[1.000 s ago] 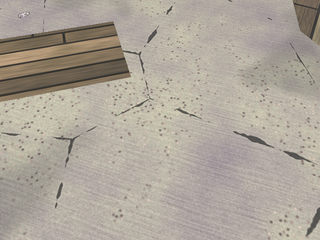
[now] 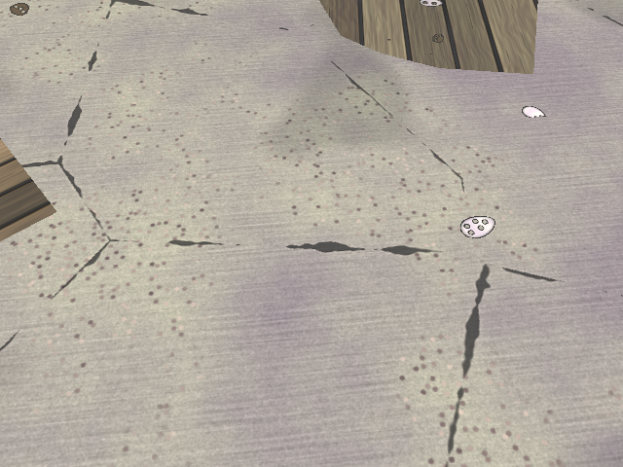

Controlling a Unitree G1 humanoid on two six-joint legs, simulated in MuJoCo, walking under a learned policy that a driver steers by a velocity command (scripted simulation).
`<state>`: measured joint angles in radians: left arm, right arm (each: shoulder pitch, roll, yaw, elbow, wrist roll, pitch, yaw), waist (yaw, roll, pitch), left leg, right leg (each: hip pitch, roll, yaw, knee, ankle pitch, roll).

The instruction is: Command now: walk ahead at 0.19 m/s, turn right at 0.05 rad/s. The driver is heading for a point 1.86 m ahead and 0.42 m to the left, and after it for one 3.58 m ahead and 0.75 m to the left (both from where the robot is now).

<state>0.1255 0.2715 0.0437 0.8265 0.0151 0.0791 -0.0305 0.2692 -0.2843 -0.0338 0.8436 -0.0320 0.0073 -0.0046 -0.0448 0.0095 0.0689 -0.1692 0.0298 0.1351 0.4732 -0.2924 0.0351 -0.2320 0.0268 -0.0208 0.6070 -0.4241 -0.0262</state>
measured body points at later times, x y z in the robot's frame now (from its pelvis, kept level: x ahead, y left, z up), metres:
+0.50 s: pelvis +0.14 +0.01 -0.02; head +0.19 +0.02 +0.42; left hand +0.07 +0.25 -0.17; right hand +0.35 -0.19 -0.14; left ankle +0.24 +0.09 -0.74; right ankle -0.01 -0.10 -0.72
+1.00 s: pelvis +0.24 +0.03 +0.01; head +0.24 +0.04 +0.46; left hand +0.24 +0.32 -0.11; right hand +0.41 -0.19 -0.11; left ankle +0.23 +0.09 -0.74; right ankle +0.33 -0.09 -0.70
